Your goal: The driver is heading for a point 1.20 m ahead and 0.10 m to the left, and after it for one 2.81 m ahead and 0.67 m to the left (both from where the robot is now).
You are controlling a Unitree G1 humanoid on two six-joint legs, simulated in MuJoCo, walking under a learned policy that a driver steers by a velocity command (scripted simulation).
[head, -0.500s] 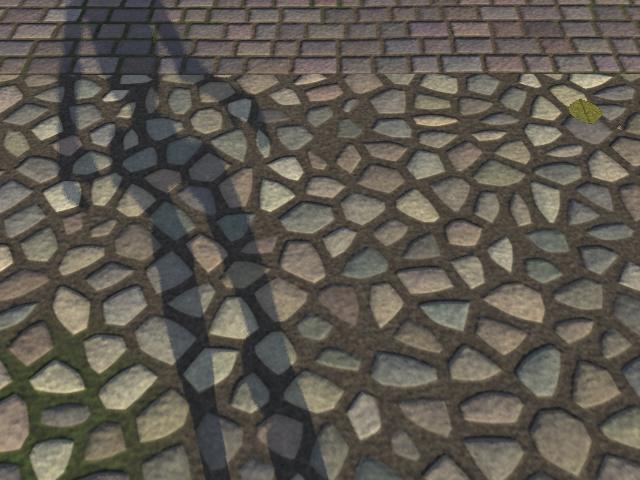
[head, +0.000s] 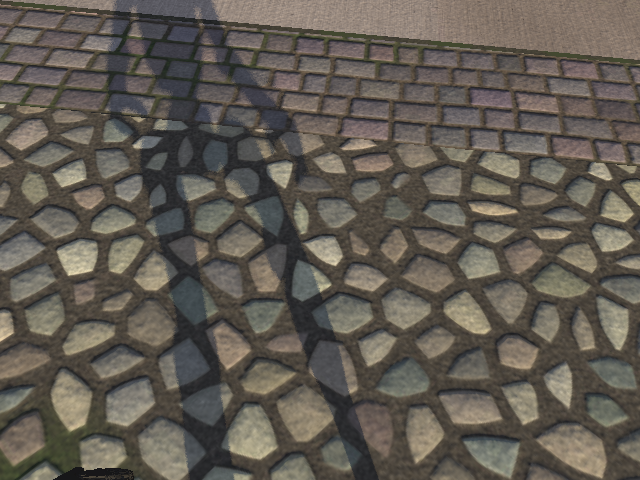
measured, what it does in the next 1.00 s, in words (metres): walks ahead: right foot, then left foot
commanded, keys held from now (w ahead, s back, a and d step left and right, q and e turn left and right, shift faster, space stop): w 1.00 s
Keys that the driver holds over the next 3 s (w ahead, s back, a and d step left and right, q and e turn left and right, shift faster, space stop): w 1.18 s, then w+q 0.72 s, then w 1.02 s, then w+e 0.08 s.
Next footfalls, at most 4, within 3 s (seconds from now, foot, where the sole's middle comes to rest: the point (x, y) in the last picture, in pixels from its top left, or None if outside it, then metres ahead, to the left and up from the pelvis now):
0.16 right None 0.28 -0.15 -0.78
0.68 left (252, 438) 0.56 0.11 -0.78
1.20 right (351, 313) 0.86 -0.13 -0.78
1.74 left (237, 236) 1.11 0.15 -0.78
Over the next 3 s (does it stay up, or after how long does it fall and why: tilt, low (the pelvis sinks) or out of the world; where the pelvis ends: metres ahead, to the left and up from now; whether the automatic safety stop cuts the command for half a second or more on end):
stays up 1.62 0.33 0.00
